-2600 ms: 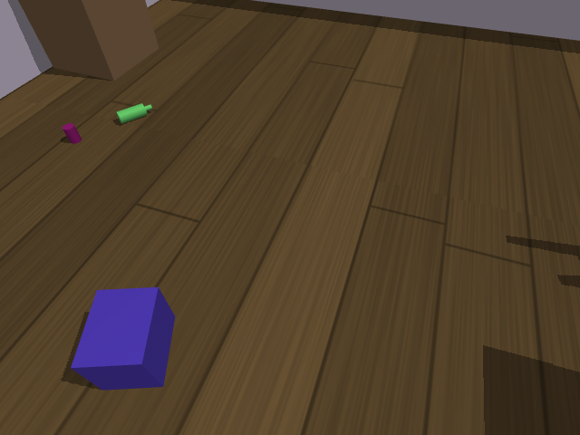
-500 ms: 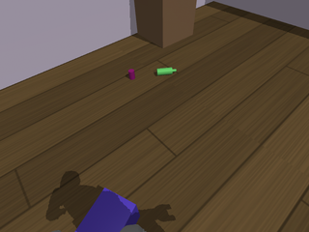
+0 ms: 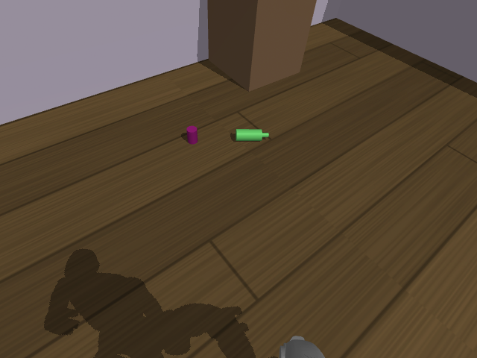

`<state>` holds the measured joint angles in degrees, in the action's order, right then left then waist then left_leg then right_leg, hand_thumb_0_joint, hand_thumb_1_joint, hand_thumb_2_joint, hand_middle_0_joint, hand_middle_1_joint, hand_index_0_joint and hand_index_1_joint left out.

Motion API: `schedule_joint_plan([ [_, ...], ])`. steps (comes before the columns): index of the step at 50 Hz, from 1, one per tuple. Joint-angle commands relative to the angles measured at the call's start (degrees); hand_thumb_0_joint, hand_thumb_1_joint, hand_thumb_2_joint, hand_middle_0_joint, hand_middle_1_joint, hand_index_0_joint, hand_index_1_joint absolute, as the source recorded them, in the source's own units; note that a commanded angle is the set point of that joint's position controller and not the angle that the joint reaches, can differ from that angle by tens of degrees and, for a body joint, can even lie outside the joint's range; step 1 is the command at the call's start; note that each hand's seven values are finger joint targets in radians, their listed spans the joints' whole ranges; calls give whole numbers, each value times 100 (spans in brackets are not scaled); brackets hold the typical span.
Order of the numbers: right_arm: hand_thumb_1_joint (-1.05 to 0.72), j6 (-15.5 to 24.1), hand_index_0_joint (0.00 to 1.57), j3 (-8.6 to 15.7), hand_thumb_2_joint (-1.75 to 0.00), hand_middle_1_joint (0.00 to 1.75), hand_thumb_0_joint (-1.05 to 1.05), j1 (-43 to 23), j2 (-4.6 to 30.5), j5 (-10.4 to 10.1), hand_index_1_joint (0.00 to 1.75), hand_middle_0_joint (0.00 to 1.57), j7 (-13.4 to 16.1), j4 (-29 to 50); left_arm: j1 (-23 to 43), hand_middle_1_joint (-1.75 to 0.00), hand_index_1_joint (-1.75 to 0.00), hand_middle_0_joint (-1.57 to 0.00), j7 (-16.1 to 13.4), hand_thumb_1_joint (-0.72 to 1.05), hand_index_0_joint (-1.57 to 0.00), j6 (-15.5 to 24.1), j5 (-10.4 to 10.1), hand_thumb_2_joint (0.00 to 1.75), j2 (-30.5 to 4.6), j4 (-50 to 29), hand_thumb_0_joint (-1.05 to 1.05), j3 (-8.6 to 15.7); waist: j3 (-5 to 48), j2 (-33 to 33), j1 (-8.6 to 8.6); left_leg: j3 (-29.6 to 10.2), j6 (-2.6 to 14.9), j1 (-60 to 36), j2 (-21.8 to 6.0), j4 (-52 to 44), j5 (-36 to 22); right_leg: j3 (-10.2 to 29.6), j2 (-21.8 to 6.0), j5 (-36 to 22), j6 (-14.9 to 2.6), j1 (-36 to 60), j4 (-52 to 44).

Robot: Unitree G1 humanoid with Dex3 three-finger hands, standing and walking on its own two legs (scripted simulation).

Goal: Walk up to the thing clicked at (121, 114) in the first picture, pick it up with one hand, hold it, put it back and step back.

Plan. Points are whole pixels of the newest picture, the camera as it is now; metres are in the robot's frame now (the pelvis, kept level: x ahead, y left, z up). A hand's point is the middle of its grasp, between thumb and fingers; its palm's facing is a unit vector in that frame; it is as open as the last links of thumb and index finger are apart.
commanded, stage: walk up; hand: left
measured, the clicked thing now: (252, 135) +1.47 -0.09 -0.73
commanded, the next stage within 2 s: none
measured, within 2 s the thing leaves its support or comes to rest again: neither
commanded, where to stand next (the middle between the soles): +1.04 -0.28 m, yaw +5 degrees
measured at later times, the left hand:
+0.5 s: hand (157, 285) +0.29 +0.18 -0.13, palm faces +0.04 -0.94 -0.34, open 7.4 cm
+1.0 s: hand (191, 189) +0.55 +0.14 -0.14, palm faces -0.03 -0.94 -0.34, open 7.4 cm
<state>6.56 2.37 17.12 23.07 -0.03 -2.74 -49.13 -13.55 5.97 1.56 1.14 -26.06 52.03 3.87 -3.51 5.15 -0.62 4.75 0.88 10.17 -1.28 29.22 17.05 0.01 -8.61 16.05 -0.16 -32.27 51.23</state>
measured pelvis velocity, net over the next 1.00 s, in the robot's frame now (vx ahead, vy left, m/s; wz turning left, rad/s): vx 0.48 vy -0.15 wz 0.01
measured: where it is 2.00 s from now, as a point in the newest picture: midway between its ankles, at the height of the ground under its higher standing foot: (294, 220)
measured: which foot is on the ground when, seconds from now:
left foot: down 0.00-0.18, up 0.20-0.58, down 0.60-1.00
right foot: up 0.00-0.14, down 0.16-0.64, up 0.66-1.00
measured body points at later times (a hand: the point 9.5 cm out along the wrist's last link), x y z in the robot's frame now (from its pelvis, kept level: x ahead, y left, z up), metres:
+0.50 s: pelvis +0.25 -0.10 +0.00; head +0.26 -0.09 +0.45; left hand +0.28 +0.23 -0.11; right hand +0.33 -0.43 -0.10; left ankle +0.37 +0.04 -0.70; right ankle +0.23 -0.19 -0.73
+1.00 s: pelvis +0.48 -0.15 -0.01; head +0.48 -0.14 +0.44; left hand +0.55 +0.19 -0.12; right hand +0.53 -0.48 -0.10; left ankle +0.43 +0.01 -0.73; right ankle +0.61 -0.31 -0.71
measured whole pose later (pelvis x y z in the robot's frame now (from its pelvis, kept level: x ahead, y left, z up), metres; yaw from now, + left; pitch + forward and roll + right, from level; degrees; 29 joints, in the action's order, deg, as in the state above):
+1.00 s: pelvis +0.48 -0.15 -0.01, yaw +1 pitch -3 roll +2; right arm 5.7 3.0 19.1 25.1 0.6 -1.8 -50.4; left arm -14.2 7.0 0.2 1.3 -26.0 51.5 5.0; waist -3.0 3.1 0.3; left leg 7.1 -1.5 7.3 -5.5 30.6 20.3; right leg -0.5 -8.4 11.0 -0.3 -28.3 39.6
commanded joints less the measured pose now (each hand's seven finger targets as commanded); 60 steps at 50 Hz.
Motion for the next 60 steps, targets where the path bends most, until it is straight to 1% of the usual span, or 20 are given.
schedule_joint_plan([
  [1, -90, 170, 20, 596, -90, 30, 0, 22, 1832, -32, 30, 20, 174, 318, 618, -30, -30, -20, 94, 90, -20, 143, 18, 90, -918, -578, 0, 292, -46, -1197, 217, -944, 1017, 282, -1285, -1457, -318, -152, -44, -901, -27, 156, -1049],
  [5, -90, 105, 20, 592, -90, 30, 0, -78, 1844, 12, 30, 20, 222, 281, 562, -30, -30, -20, 93, 90, -20, 188, -2, 90, -857, -463, 0, 374, 264, -1154, -13, -629, 812, 331, -1253, -750, -1219, -517, 321, -900, -136, 1366, -1619],
  [7, -90, 75, 20, 505, -90, 30, 0, -28, 1600, 23, 30, 20, 257, 287, -393, -30, -30, -20, -6, 90, -20, 206, 24, 90, -1141, -170, 0, 579, 781, -434, -585, -279, 530, 834, -938, 1001, -1997, -555, 595, -462, -323, 3022, -1821],
  [8, -90, 63, 20, 364, -90, 30, 0, 273, 1207, 18, 30, 20, 251, 283, -1185, -30, -30, -20, -97, 90, -20, 255, 90, 90, -1535, -33, 0, 755, 1138, 809, -910, 51, 339, 1668, -419, 2977, -1226, 503, -70, 911, -488, 3926, -2476],
  [9, -90, 63, 20, 221, -90, 30, 0, 428, 890, -62, 30, 20, 263, 452, -1170, -30, -30, -20, -170, 90, -20, 295, 27, 90, -1991, -186, 0, 769, 1088, 1796, -745, -20, 167, 3119, 321, 3959, 1089, 3137, -1479, 1929, -789, 4321, -3769],
  [10, -90, -2, 20, 398, -90, 30, 0, 30, 1510, -11, 30, 20, 326, 335, -806, -30, -30, -20, -190, 90, -20, 262, -58, 90, -1997, -292, 0, 718, 873, 912, -755, -600, 207, 3154, -33, 4505, 1156, 3515, -1682, 2465, -1186, 3737, -3937],
  [14, -90, -68, 20, 388, -90, 30, 0, 513, 1466, -26, 30, 20, 191, -226, 155, -30, -30, -20, -246, 90, -20, 289, -74, 90, -1264, -534, 0, 470, 80, 480, -46, -671, 177, 2343, -649, 3351, 31, 1160, -649, 1339, -966, 2049, -3818],
  [25, -90, -73, 20, 396, -90, 30, 0, -479, 1167, 81, 30, 20, 2, 169, -242, -30, -30, -20, -163, 90, -20, 293, 18, 90, -1232, -793, 0, 443, -85, -27, -280, -57, -21, 1771, -422, 764, -830, 230, -497, 231, -1053, 2236, -3675],
  [29, -90, 37, 20, 489, -90, 30, 0, 237, 1277, 75, 30, 20, 113, 38, -290, -30, -30, -20, -192, 90, -20, 217, -1, 90, -1138, -836, 0, 331, 261, -550, 226, 174, 204, -194, -6, 137, -784, -209, -282, -1550, -913, 1639, -2038],
  [30, -90, 70, 20, 592, -90, 30, 0, 955, 1571, 133, 30, 20, 188, -139, -502, -30, -30, -20, -215, 90, -20, 215, -14, 90, -825, -855, 0, 214, 784, -1322, 514, -383, 418, -1292, -291, -71, -283, -497, 70, -1606, -711, 1158, -572],
  [31, -90, 82, 20, 740, -90, 30, 0, 1436, 2109, 232, 30, 20, 278, -81, -680, -30, -30, -20, -238, 90, -20, 199, -83, 90, -448, -933, 0, 143, 1202, -2366, 618, -2829, 846, -2228, -1845, -526, 343, -607, 794, 466, -349, -102, 1000],
  [32, -90, 55, 20, 823, -90, 30, 0, 1279, 2379, 26, 30, 20, 314, 127, -752, -30, -30, -20, -297, 90, -20, 134, -83, 90, -1047, -857, 0, 294, 1334, -1621, 649, -4703, 1481, -2188, -2673, -1316, 1131, 172, 1045, 1564, -272, -719, 1619],
  [38, -90, 130, 20, 513, -90, 30, 0, 147, 1650, -26, 30, 20, 294, 320, -856, -30, -30, -20, -182, 90, -20, 45, -62, 90, -1004, -388, 0, 297, 68, -1206, 54, -1297, 1021, 122, -1623, -1354, -636, 440, 150, 283, -41, -2, 1057],
  [42, -90, 183, 20, 568, -90, 30, 0, 59, 1840, 28, 30, 20, 251, 381, -308, -30, -30, -20, -21, 90, -20, 3, -5, 90, -878, -550, 0, 295, -89, -1323, 105, -907, 1231, 326, -1638, -1528, -72, 84, -44, -13, 70, -43, -11],
  [46, -90, 139, 20, 599, -90, 30, 0, -79, 1934, 9, 30, 20, 239, 362, 101, -30, -30, -20, 84, 90, -20, 16, -4, 90, -875, -567, 0, 345, -94, -1370, 121, -685, 957, 618, -1456, -1495, 834, -98, 25, -695, 0, 555, -1031],
  [51, -90, 15, 20, 530, -90, 30, 0, -235, 1757, 52, 30, 20, 258, 303, -312, -30, -30, -20, 18, 90, -20, 116, 51, 90, -1032, -346, 0, 469, 237, -856, -284, -216, 688, 859, -1223, 14, -160, -639, 502, -299, -115, 2073, -1707],
  [52, -90, -13, 20, 405, -90, 30, 0, 112, 1445, 75, 30, 20, 260, 255, -805, -30, -30, -20, -49, 90, -20, 189, 59, 90, -1237, -202, 0, 573, 601, 11, -473, 154, 526, 1166, -833, 1552, -821, -489, 615, 235, -228, 3010, -2126],
  [54, -90, -44, 20, 277, -90, 30, 0, -25, 1169, -55, 30, 20, 308, 479, -1338, -30, -30, -20, -221, 90, -20, 261, -10, 90, -2052, -272, 0, 707, 605, 1594, -741, -29, 121, 3313, 155, 3983, 1279, 3427, -1515, 1218, -1155, 3680, -3866],
  [56, -90, -87, 20, 358, -90, 30, 0, -182, 1501, -92, 30, 20, 332, 227, -742, -30, -30, -20, -271, 90, -20, 218, -129, 90, -1715, -491, 0, 606, 181, 370, -479, -858, 146, 3000, -360, 4186, 735, 2485, -1281, 685, -1345, 2796, -3629],
  [60, -90, -125, 20, 361, -90, 30, 0, 409, 1354, 0, 30, 20, 175, -136, -240, -30, -30, -20, -304, 90, -20, 254, -54, 90, -1229, -678, 0, 426, 34, 591, -54, -406, 47, 2065, -521, 2841, 241, 736, -483, -24, -1190, 1850, -3474],
])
